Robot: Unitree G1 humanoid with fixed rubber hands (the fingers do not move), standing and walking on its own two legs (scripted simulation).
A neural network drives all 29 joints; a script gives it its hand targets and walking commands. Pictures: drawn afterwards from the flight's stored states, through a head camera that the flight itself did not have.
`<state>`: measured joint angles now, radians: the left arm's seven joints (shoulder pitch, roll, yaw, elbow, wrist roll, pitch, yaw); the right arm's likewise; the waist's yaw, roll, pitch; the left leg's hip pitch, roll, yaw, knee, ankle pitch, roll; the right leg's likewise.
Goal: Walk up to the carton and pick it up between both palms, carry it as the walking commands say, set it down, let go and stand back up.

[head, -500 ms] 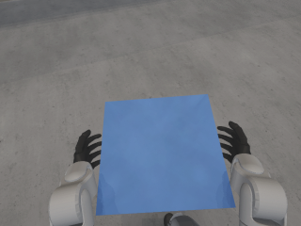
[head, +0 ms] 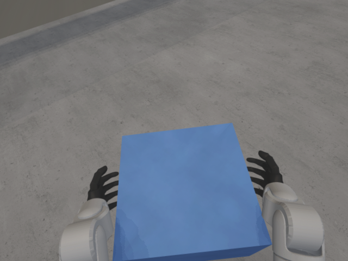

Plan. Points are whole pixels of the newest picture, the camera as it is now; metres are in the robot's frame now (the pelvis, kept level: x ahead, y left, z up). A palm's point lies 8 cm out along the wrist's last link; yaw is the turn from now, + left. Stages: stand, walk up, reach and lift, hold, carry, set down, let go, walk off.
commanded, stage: carry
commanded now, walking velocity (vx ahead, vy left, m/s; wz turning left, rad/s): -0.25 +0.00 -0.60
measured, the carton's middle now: (184, 195) +0.28 -0.01 -0.02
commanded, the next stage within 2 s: none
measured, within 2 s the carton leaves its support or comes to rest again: neither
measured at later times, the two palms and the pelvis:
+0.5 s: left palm out of the picture +0.07 +0.11 +0.06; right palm out of the picture +0.03 -0.23 +0.10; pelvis -0.20 -0.02 +0.01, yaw -13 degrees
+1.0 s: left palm out of the picture -0.05 -0.06 +0.07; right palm out of the picture -0.25 -0.34 +0.08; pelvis -0.36 -0.04 +0.00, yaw -30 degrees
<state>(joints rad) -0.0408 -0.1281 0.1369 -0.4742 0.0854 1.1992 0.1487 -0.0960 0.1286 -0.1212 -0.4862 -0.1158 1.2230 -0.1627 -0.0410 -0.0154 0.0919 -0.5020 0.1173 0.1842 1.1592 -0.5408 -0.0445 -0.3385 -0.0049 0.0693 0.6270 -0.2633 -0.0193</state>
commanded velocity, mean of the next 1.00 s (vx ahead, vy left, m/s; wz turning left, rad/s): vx -0.25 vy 0.00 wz -0.60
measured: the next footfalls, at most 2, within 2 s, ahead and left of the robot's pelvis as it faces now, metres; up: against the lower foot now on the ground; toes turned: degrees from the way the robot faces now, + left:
left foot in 0.34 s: -0.11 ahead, +0.08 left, +0.00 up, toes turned +0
right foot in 0.70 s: -0.31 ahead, -0.21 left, +0.00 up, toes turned -22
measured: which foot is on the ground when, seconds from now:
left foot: up 0.00-0.32, down 0.34-0.70, up 0.72-1.00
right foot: down 0.00-0.36, up 0.38-0.68, down 0.70-1.00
